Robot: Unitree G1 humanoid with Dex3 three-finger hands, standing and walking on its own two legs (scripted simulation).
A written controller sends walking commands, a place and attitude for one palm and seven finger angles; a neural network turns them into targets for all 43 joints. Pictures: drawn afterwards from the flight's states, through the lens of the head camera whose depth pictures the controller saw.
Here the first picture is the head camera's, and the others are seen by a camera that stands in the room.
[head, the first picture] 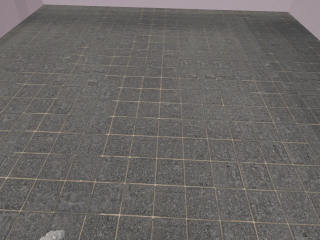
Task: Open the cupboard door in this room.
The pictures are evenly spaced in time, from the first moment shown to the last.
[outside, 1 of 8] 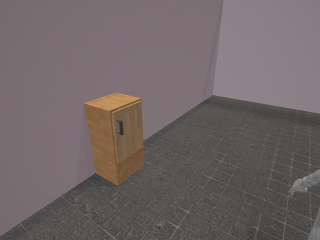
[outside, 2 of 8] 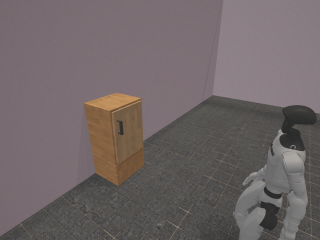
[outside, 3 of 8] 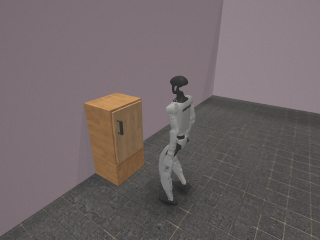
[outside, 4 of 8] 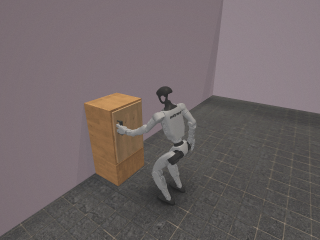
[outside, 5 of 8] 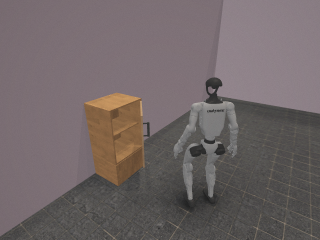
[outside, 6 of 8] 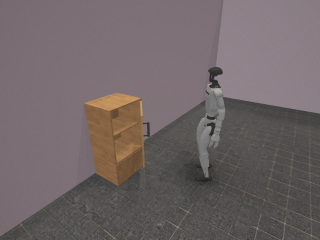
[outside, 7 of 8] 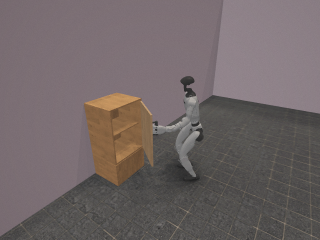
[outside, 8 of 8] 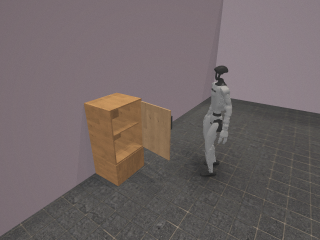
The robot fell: no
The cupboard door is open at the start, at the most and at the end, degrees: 0 82 82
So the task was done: yes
